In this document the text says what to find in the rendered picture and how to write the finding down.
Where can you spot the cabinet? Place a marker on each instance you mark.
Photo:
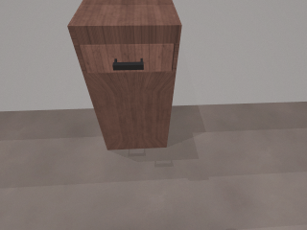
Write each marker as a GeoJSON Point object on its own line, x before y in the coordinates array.
{"type": "Point", "coordinates": [133, 109]}

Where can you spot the drawer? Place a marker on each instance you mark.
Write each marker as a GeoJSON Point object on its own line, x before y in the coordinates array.
{"type": "Point", "coordinates": [99, 58]}

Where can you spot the handle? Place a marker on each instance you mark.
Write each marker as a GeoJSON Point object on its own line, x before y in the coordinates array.
{"type": "Point", "coordinates": [133, 65]}

